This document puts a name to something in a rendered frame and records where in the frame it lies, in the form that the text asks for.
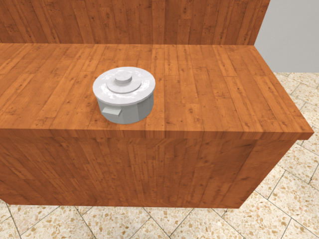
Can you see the lid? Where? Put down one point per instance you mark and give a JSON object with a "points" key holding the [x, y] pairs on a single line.
{"points": [[107, 90]]}

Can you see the knob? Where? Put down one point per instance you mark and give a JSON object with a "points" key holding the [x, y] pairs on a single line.
{"points": [[123, 77]]}

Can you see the table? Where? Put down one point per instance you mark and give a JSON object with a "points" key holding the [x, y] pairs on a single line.
{"points": [[220, 122]]}

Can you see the pot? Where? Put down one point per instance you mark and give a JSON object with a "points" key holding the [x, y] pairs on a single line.
{"points": [[127, 114]]}

